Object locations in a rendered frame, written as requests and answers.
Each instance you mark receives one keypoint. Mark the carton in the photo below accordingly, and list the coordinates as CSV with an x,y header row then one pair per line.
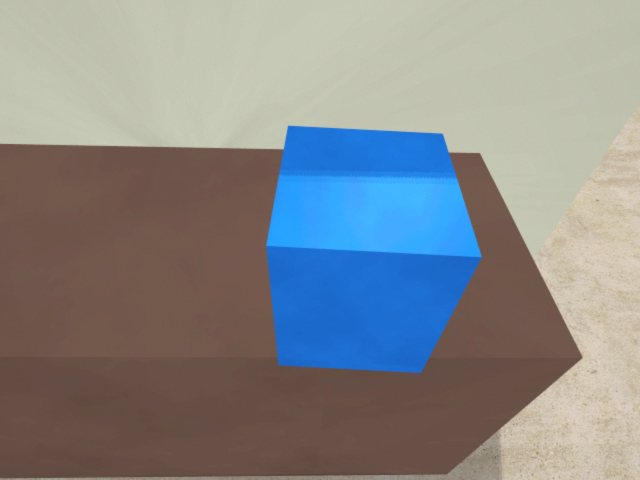
x,y
370,248

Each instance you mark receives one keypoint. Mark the pedestal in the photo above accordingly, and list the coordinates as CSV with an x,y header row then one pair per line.
x,y
137,334

